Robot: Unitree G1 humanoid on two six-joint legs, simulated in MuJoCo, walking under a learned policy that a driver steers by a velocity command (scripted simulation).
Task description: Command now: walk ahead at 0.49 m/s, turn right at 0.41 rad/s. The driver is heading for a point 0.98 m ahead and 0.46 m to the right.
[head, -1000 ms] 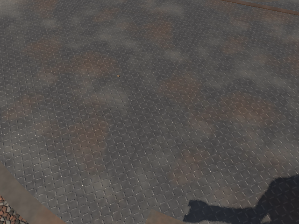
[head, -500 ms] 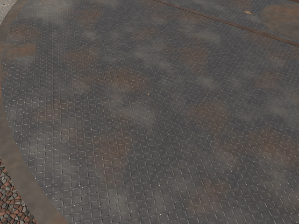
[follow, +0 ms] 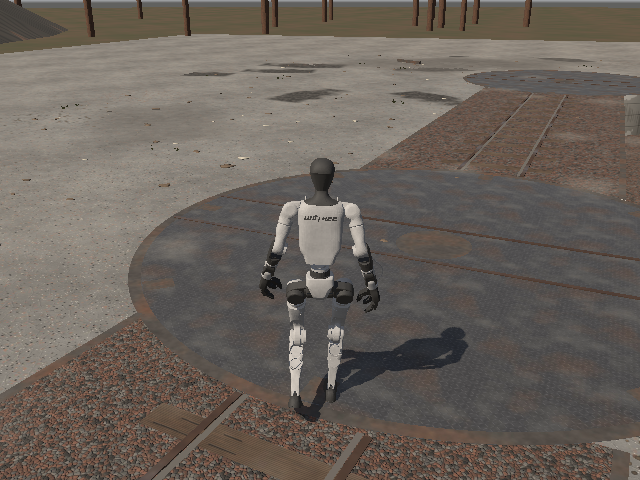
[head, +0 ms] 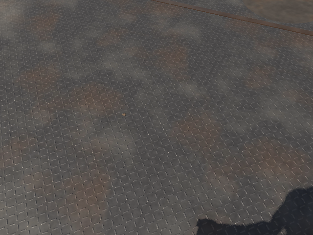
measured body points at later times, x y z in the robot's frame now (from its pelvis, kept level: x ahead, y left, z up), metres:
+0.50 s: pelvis +0.29 +0.02 +0.00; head +0.32 +0.02 +0.45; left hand +0.36 +0.30 -0.13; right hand +0.43 -0.27 -0.08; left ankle +0.39 +0.09 -0.73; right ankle +0.11 -0.05 -0.66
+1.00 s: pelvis +0.52 -0.11 -0.01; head +0.55 -0.15 +0.44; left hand +0.83 -0.03 -0.10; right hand +0.36 -0.34 -0.15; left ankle +0.43 +0.09 -0.66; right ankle +0.56 -0.21 -0.73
